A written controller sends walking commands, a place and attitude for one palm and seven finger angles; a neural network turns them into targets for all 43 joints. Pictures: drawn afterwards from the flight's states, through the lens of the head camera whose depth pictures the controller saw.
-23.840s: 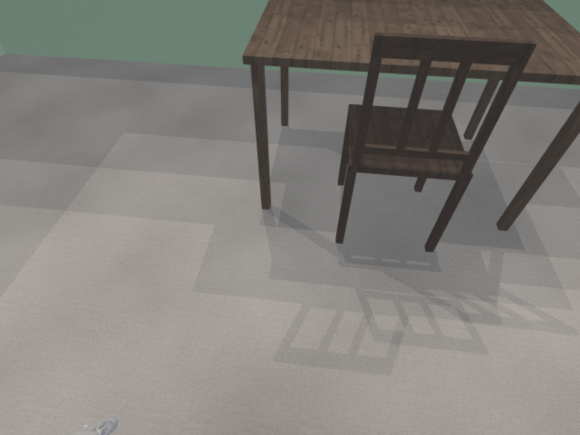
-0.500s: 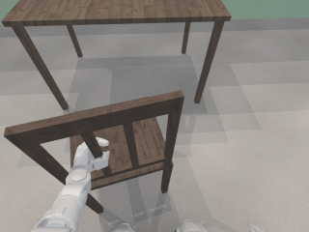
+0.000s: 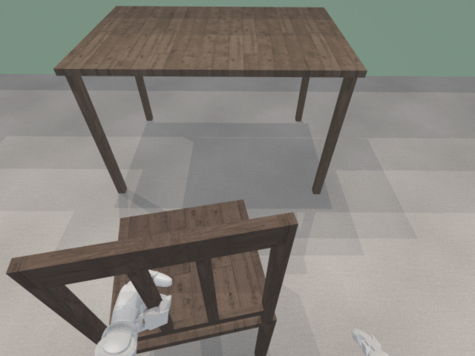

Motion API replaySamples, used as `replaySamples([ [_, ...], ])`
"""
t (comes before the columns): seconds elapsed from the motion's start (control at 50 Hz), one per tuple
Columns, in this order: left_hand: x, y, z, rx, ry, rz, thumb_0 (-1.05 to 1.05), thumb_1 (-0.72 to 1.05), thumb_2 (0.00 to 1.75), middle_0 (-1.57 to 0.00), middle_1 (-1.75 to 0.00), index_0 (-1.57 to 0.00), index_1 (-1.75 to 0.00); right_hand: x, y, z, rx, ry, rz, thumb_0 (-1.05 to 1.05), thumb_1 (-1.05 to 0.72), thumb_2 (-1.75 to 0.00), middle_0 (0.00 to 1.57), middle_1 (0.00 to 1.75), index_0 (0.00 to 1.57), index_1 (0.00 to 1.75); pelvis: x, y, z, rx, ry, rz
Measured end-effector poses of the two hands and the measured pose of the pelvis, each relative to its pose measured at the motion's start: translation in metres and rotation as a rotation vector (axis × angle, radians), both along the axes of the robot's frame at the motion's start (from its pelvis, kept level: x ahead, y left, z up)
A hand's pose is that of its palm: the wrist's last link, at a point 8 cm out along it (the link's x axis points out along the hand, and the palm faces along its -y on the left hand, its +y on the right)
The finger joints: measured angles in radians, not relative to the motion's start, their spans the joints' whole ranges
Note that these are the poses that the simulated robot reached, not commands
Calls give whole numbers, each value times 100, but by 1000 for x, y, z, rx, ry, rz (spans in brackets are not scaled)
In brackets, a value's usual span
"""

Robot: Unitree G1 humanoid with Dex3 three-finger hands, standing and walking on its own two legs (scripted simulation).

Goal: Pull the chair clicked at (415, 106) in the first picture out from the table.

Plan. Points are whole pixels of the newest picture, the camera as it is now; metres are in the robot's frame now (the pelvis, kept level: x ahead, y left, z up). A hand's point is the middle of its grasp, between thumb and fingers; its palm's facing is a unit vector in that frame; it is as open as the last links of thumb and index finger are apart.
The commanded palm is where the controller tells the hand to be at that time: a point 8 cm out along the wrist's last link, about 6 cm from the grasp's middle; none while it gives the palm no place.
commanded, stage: stop walking, hand still on the chair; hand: left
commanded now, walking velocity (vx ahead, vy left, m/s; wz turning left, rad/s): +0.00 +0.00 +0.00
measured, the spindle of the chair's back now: (154, 302) +0.24 +0.18 -0.09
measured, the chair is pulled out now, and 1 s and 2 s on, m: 0.70 0.70 0.70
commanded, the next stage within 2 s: open the thumb and straighten the fingers in 0.44 s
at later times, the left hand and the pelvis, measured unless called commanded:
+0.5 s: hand (162, 309) +0.22 +0.16 -0.07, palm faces +0.10 -0.98 -0.17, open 5.8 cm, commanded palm +0.20 +0.21 -0.06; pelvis +0.02 +0.00 +0.01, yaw +0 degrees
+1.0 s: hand (154, 301) +0.23 +0.17 -0.07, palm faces +0.11 -0.98 -0.17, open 13.5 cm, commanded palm +0.20 +0.22 -0.05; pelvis +0.05 +0.00 -0.03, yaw +1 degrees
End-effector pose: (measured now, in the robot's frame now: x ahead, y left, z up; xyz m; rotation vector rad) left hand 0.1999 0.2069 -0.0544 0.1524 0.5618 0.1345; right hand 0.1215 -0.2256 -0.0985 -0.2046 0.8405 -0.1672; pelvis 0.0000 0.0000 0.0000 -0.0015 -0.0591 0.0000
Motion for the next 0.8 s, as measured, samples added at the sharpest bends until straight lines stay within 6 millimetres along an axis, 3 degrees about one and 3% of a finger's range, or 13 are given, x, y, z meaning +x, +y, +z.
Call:
replaySamples([
  [0.32,0,-1,1,-9,18,18,6,60,78,-29,-124,-50,-145,32,-18,11,-51,-5,-9,1,-90,-89,20,30,20,30,22,-2,5,-5,20,1],
  [0.62,1,0,1,-29,29,30,7,59,77,-28,-125,-50,-145,42,-9,13,4,-36,-5,1,-90,-89,20,30,20,30,25,-2,2,-4,47,15],
  [0.7,3,3,4,-37,4,4,5,50,72,-32,-130,-50,-145,47,-12,12,16,-90,1,1,-90,-89,21,30,20,30,25,-2,-7,-5,81,15],
  [0.8,7,6,5,-33,-4,-2,3,18,56,-37,-134,-49,-144,60,-15,8,2,-156,7,1,-90,-89,20,30,20,30,29,0,-19,-8,126,14],
])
